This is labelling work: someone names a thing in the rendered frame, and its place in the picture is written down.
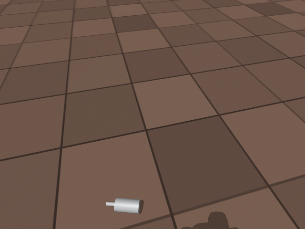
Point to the bottle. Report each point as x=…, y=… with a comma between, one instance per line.
x=125, y=205

